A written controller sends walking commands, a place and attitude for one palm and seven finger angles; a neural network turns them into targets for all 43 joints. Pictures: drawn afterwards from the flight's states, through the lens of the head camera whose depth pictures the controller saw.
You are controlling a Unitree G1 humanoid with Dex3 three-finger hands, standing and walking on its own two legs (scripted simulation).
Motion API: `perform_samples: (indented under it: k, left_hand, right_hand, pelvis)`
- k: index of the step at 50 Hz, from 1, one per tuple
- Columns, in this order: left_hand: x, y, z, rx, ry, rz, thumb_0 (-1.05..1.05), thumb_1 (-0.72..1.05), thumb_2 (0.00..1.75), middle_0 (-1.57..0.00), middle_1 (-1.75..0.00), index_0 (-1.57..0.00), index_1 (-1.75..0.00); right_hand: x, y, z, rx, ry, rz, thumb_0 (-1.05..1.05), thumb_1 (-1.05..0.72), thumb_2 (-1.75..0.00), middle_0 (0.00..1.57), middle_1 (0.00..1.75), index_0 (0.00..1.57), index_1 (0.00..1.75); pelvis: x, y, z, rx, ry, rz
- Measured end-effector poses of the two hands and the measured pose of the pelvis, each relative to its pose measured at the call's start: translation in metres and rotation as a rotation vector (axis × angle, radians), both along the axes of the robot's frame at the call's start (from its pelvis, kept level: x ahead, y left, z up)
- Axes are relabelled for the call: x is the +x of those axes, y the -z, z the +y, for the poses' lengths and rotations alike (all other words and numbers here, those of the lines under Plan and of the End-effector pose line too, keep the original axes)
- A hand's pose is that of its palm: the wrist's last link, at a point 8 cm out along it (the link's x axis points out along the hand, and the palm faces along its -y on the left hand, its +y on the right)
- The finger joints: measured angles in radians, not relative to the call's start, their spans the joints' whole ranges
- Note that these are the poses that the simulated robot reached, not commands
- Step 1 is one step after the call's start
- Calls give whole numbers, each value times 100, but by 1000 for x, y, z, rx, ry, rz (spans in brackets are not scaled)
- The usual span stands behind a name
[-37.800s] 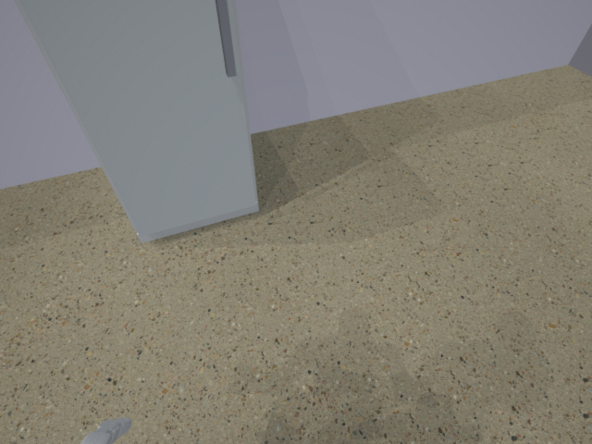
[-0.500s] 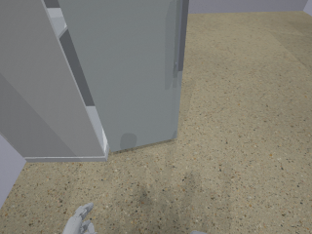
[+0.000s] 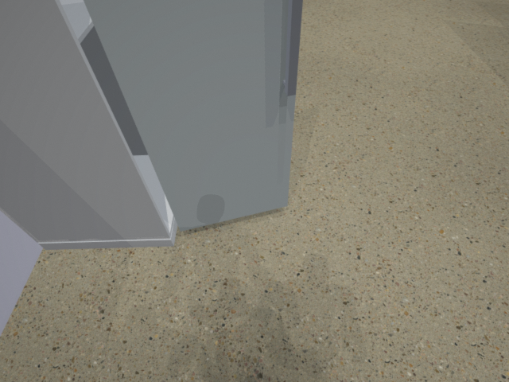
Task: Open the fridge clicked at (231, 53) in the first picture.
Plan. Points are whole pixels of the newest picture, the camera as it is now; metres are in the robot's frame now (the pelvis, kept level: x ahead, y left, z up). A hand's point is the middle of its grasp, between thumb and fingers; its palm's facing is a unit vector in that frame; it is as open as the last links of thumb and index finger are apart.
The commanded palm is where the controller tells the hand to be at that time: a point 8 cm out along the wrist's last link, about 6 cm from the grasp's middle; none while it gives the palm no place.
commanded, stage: let the arm hang, fingers relaxed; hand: right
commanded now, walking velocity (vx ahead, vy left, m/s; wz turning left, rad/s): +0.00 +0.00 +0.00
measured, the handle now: (291, 20) +0.89 -0.02 +0.15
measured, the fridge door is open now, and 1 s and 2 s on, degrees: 76 76 76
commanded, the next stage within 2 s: look to check the result in 0.72 s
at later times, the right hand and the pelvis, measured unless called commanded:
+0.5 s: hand out of the picture +0.07 -0.22 -0.16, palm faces -0.06 +0.97 -0.25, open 7.4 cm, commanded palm none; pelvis +0.02 -0.02 +0.01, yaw +2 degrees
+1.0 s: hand out of the picture +0.07 -0.22 -0.17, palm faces -0.08 +0.97 -0.24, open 7.4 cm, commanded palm none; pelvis +0.04 -0.02 +0.01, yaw +3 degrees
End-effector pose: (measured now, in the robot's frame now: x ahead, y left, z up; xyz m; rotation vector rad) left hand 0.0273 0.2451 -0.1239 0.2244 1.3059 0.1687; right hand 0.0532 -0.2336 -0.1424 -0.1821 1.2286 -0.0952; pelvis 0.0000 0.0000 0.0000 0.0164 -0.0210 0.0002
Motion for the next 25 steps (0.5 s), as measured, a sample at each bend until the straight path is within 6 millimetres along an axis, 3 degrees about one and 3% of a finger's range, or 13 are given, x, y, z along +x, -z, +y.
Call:
perform_samples:
  k: [5, 10, 15, 25]
  left_hand:
    - [-27, 5, -4, -12, -45, 100, 1, 91, 90, -21, -30, -20, -30]
    - [-30, 9, -9, -28, -72, 114, 1, 91, 90, -21, -30, -20, -30]
    - [-20, 9, -13, -32, -77, 92, 1, 91, 90, -21, -30, -20, -30]
    - [14, 4, -16, -21, -67, 22, 0, 91, 90, -21, -30, -20, -30]
  right_hand:
    - [-38, -6, -23, -60, 21, 141, -2, -97, -90, 20, 30, 21, 30]
    - [-52, -13, -38, -98, 26, 211, 0, -93, -90, 20, 30, 20, 30]
    - [-41, -14, -43, -103, 20, 198, 0, -92, -90, 20, 30, 20, 30]
    - [11, -11, -34, -64, -13, 88, 0, -91, -90, 20, 30, 20, 30]
  pelvis:
    - [2, -5, -3, 4, -6, 4]
    - [5, -7, -8, 2, -16, 2]
    - [9, -8, -12, 0, -25, -1]
    - [17, -10, -18, -9, -32, -1]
